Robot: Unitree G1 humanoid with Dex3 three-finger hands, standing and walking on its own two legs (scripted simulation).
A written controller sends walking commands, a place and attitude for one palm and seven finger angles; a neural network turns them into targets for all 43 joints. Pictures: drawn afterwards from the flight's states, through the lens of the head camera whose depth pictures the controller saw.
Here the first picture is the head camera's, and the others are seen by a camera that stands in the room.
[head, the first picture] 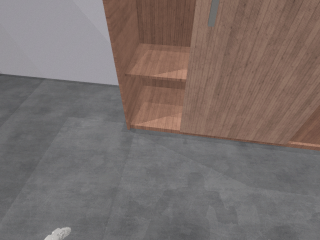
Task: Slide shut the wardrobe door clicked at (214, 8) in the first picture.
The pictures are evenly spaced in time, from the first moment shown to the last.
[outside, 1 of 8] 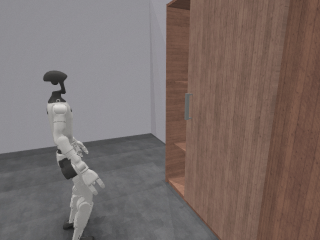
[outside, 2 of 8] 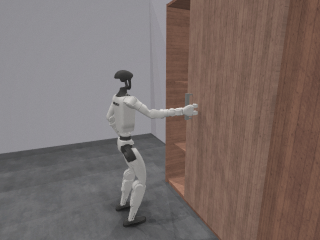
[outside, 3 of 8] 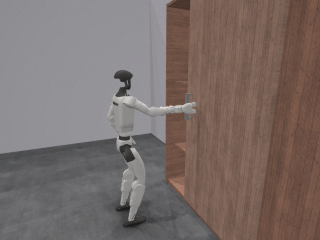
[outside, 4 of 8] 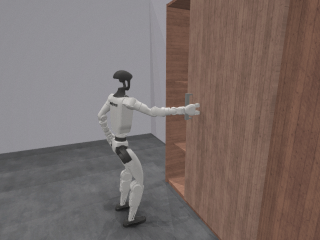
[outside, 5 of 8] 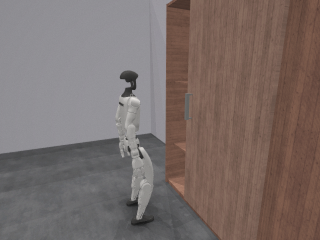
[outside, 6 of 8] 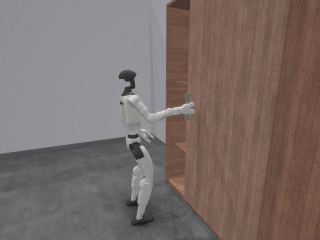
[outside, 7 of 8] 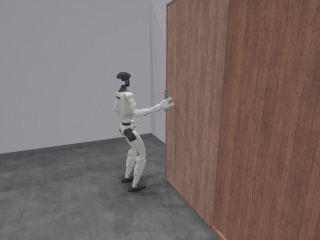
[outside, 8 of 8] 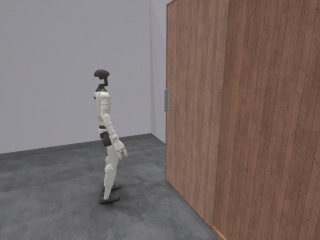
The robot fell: no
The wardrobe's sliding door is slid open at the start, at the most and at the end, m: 0.41 0.41 0.01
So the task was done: yes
